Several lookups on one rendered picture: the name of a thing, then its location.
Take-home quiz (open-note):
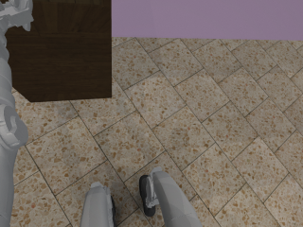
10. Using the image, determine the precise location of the robot right foot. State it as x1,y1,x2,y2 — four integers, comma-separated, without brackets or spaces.
139,175,156,217

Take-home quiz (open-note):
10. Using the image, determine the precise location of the robot left forearm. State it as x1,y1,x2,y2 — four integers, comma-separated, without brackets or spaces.
0,29,16,111

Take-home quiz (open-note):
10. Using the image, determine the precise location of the cabinet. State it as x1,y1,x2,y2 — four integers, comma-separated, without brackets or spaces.
0,0,112,103

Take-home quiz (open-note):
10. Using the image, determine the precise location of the right robot thigh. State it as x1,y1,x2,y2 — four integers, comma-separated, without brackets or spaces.
146,170,203,227

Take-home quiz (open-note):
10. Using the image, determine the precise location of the left robot upper arm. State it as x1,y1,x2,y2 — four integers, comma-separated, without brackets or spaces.
0,103,28,227

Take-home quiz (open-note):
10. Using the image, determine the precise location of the robot left hand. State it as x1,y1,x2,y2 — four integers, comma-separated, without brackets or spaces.
0,0,34,35

